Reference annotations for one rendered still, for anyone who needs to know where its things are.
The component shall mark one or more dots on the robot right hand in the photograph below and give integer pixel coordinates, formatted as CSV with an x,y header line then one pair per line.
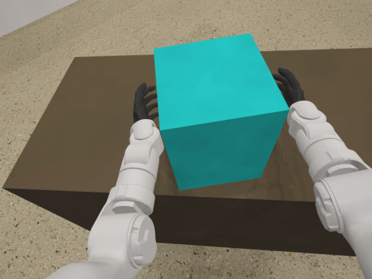
x,y
290,86

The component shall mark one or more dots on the carton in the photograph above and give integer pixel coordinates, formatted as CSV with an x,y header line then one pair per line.
x,y
220,110

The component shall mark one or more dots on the robot left hand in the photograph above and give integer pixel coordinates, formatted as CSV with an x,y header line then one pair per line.
x,y
140,111

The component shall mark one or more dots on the pedestal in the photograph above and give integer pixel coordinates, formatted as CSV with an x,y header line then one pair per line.
x,y
73,157

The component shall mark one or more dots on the robot right forearm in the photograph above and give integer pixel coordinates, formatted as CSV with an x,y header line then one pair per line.
x,y
321,147

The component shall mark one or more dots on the left robot upper arm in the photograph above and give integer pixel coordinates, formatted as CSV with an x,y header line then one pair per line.
x,y
119,246

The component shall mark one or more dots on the right robot upper arm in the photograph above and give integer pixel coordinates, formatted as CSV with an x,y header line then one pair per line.
x,y
344,204

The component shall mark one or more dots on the robot left forearm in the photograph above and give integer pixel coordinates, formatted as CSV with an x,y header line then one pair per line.
x,y
137,176

